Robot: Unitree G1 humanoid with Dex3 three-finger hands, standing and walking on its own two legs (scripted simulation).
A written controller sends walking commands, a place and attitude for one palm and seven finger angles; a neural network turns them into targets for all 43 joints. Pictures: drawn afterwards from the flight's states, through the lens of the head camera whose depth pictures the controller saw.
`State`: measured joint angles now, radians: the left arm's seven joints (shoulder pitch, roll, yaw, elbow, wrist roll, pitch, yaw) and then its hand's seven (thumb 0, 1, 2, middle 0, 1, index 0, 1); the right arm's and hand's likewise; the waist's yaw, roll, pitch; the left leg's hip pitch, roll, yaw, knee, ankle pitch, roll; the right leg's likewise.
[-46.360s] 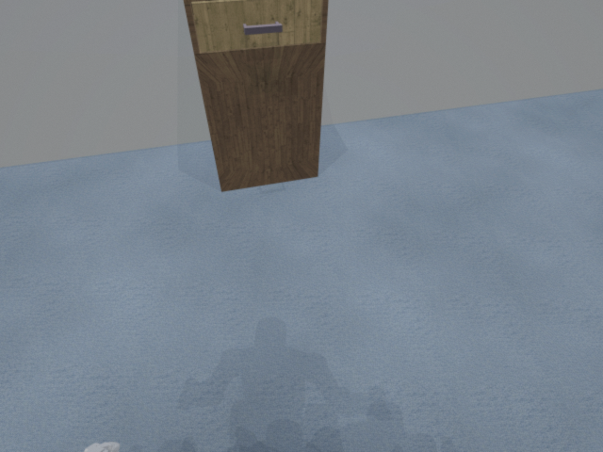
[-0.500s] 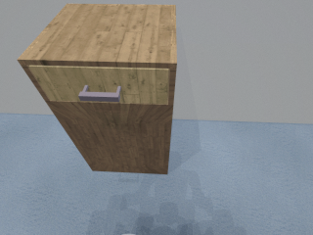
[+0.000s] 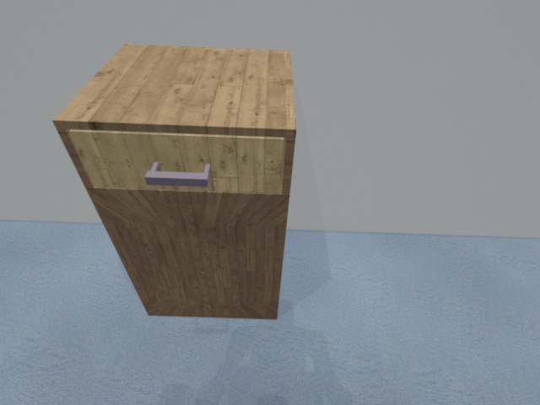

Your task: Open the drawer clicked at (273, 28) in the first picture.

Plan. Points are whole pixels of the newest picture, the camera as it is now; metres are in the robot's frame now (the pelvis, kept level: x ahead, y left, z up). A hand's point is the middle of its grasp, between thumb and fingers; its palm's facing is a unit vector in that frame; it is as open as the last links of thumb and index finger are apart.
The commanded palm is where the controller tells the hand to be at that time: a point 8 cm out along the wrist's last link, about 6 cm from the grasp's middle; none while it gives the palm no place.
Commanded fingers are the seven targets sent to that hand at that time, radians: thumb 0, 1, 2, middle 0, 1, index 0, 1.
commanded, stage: come to a stop and stand still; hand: left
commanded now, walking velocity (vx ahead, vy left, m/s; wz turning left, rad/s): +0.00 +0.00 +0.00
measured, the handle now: (179, 173) +0.59 +0.23 +0.00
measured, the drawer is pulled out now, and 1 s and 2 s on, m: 0.00 0.00 0.00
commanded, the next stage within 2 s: look again from close up in 0.24 s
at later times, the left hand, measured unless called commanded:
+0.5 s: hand out of the picture -0.06 +0.15 -0.18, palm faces +0.04 -0.99 -0.14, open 7.4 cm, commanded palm none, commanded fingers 0.00 0.90 0.90 -0.20 -0.30 -0.20 -0.30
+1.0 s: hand out of the picture -0.07 +0.16 -0.17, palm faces +0.04 -0.98 -0.17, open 7.4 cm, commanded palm none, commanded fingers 0.00 0.90 0.90 -0.20 -0.30 -0.20 -0.30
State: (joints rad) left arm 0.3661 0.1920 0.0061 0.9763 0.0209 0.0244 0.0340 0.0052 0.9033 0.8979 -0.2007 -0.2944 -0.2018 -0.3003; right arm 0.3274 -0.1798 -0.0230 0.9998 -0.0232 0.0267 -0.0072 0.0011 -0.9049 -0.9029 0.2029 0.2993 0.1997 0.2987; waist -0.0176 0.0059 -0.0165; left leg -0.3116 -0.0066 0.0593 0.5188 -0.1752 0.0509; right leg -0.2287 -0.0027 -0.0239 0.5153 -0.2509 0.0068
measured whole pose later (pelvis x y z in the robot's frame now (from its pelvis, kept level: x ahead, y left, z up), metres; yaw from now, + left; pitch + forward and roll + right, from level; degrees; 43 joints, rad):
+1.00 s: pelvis -0.01 +0.01 +0.00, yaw -1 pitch -1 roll -1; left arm 0.44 0.11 0.01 1.10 0.03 0.01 0.04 0.00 0.91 0.90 -0.20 -0.29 -0.20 -0.30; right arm 0.29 -0.14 -0.03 1.10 -0.01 0.02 -0.02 0.00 -0.91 -0.90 0.20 0.30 0.20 0.30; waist 0.00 0.01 0.00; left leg -0.32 -0.03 0.07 0.47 -0.16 0.06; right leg -0.26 -0.01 0.01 0.50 -0.25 0.02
